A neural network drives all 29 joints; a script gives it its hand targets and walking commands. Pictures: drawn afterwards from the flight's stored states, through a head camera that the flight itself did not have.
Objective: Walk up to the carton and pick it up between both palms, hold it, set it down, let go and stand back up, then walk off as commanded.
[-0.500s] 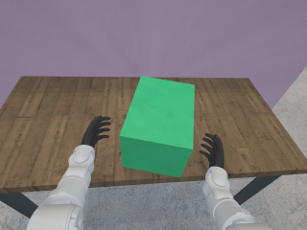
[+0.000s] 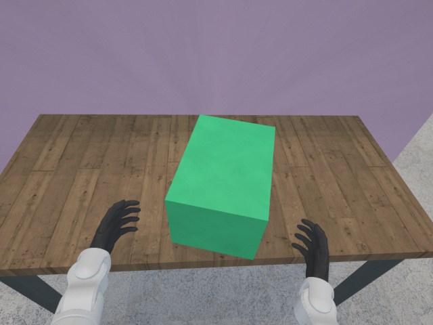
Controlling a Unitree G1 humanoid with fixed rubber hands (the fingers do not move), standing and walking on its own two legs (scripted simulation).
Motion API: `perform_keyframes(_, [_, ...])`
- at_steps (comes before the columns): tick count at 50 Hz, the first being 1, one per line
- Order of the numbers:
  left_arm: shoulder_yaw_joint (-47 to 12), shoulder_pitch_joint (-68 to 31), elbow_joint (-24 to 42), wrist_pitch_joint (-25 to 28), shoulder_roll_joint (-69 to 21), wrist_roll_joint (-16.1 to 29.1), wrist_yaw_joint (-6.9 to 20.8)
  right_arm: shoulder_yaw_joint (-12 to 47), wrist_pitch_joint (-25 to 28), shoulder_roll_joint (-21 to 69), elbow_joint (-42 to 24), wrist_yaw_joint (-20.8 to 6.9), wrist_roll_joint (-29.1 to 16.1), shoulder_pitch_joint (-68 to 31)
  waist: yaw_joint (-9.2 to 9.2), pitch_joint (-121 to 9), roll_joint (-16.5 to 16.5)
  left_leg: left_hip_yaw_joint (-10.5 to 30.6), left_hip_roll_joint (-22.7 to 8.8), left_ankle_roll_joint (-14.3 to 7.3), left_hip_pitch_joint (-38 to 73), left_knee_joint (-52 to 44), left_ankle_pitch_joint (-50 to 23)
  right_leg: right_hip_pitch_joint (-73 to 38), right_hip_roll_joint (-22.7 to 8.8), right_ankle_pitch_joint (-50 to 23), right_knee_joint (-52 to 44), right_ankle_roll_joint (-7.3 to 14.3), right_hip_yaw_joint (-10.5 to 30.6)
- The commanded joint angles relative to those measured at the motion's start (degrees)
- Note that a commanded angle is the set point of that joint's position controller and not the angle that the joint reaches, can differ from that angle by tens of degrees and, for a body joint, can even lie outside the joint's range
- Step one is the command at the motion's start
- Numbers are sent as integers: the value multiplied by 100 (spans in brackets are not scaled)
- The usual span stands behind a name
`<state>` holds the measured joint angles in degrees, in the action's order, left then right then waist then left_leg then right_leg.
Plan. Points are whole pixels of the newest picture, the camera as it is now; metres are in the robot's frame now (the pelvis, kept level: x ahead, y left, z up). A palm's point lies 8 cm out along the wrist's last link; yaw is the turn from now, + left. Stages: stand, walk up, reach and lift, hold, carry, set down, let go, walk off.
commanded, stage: set down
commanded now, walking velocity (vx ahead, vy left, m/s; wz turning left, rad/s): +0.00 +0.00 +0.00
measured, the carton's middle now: (225, 183) +0.44 -0.01 -0.02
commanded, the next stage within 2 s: none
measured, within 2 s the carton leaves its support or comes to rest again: neither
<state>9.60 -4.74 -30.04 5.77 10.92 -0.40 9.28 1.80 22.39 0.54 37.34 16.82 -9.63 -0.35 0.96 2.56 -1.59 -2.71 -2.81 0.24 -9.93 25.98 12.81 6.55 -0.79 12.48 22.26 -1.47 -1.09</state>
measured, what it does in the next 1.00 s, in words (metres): stands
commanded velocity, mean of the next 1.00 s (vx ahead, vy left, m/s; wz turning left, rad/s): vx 0.00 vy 0.00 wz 0.00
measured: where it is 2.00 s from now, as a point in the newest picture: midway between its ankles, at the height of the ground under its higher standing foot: outside the picture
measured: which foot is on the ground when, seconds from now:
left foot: down 0.00-1.00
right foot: down 0.00-1.00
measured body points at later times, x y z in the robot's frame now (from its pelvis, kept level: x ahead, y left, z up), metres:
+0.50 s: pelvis +0.01 +0.00 +0.00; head -0.01 +0.02 +0.45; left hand +0.23 +0.24 +0.01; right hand +0.21 -0.18 +0.00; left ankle +0.02 +0.12 -0.74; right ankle +0.00 -0.13 -0.74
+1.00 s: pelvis +0.03 -0.01 +0.01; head +0.04 +0.01 +0.45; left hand +0.19 +0.25 -0.02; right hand +0.20 -0.19 -0.01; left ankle +0.02 +0.12 -0.74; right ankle +0.00 -0.13 -0.74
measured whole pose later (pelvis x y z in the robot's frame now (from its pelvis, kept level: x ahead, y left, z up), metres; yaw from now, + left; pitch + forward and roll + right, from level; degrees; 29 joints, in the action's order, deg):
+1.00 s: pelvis +0.03 -0.01 +0.01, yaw -1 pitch -4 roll +0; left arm 7.4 24.3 -8.1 3.8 14.8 4.3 9.2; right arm 3.1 16.0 -0.8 10.9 9.4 -6.5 24.3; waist -1.0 4.5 -1.6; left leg -4.1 -2.8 1.0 -3.5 19.6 12.3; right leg 1.3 -0.7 12.4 17.3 -0.8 0.0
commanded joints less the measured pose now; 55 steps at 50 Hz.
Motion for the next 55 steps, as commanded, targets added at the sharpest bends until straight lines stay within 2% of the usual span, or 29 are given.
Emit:
perform_keyframes(1, [-235, 245, 1937, -7, 1080, 672, 210, 729, 334, -213, -2243, 86, 17, 639, -453, -845, 157, -108, 380, 305, 1618, -105, -1983, -15, 269, -1555, -616, 60, 25])
perform_keyframes(6, [-440, 737, 2499, -109, 1258, 894, 235, 629, 81, -236, -2735, 68, 77, 1202, -396, -468, 183, -132, 322, 289, 1610, -286, -1538, 127, 240, -841, -799, 163, 39])
perform_keyframes(12, [-790, 796, 2735, -349, 1416, 1193, 192, 475, -587, -206, -3402, 1, 196, 1295, -289, 172, 237, -155, 221, 186, 1230, -680, -306, 403, 132, 464, -1038, 313, 85])
perform_keyframes(14, [-836, 828, 2752, -432, 1481, 1251, 153, 459, -856, -211, -3631, -60, 234, 1352, -322, 415, 254, -145, 178, 138, 1012, -844, 142, 399, 93, 783, -1074, 345, 78])
perform_keyframes(17, [-790, 1123, 2735, -564, 1468, 1187, 93, 455, -1180, -218, -3828, -165, 299, 1605, -383, 589, 326, -161, 161, 109, 865, -1009, 357, 238, 94, 839, -1098, 352, 70])
perform_keyframes(19, [-728, 1329, 2821, -628, 1426, 1090, 48, 411, -1323, -266, -3840, -239, 321, 1748, -409, 567, 410, -163, 139, 123, 853, -1068, 272, 102, 132, 706, -1077, 355, 43])
perform_keyframes(25, [-664, 1943, 3203, -653, 1247, 893, -78, 306, -1288, -454, -3989, -459, 310, 2067, -475, 309, 525, -179, 175, 259, 1127, -941, -898, 44, 227, 19, -1036, 392, 17])
perform_keyframes(33, [-608, 2815, 3402, -245, 1222, 866, -57, 459, -757, -576, -3947, -571, 320, 2850, -469, -153, 438, -146, 259, 368, 1614, -536, -2632, -54, 256, -1467, -959, 258, 75])
perform_keyframes(35, [-610, 2987, 3360, -116, 1196, 820, -33, 477, -594, -599, -3778, -592, 318, 3013, -455, -212, 466, -108, 265, 409, 1709, -444, -2980, -63, 258, -1831, -931, 237, 79])
perform_keyframes(38, [-606, 3147, 3130, -1, 1129, 717, -9, 438, -410, -702, -3440, -651, 346, 3041, -449, -232, 556, -68, 258, 454, 1803, -396, -3227, -37, 291, -1981, -932, 266, 79])
perform_keyframes(44, [-610, 3078, 2921, 10, 1148, 662, -29, 269, -351, -801, -3084, -757, 426, 2867, -361, -84, 675, -86, 224, 463, 1788, -475, -2966, 21, 316, -1417, -996, 336, 72])
perform_keyframes(55, [-752, 2507, 2590, -284, 1065, 645, -221, -55, -905, -913, -2860, -961, 613, 2230, -313, 316, 739, -185, 187, 337, 1326, -886, -1433, 102, 266, -255, -1001, 394, 40])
